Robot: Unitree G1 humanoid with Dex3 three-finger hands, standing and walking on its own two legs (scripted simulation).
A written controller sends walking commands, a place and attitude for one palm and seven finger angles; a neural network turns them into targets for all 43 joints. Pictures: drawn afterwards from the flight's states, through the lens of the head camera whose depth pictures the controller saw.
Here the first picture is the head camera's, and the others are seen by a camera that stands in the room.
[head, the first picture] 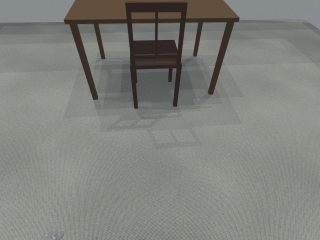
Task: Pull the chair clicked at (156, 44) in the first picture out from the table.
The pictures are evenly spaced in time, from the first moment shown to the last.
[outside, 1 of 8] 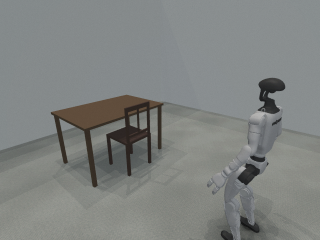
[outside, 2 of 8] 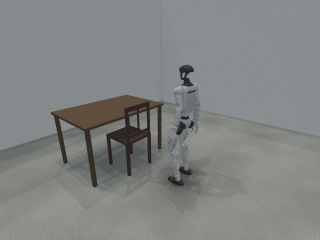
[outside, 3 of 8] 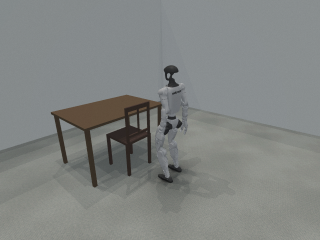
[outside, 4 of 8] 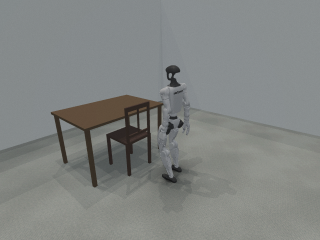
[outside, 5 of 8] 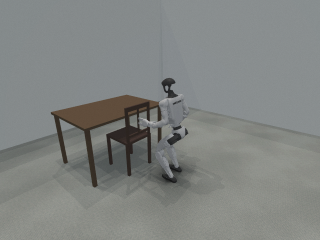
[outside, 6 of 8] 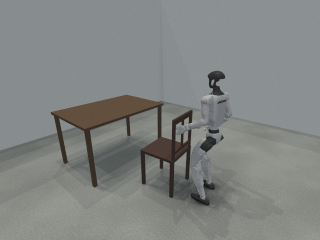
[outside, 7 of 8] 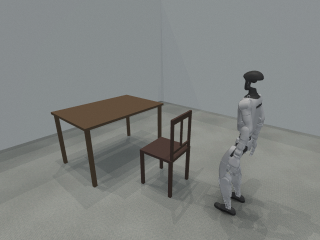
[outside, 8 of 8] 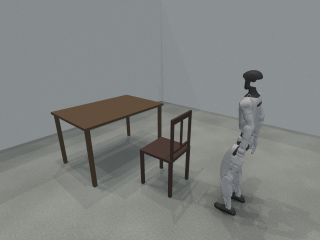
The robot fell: no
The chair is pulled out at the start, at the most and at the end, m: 0.00 0.59 0.59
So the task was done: yes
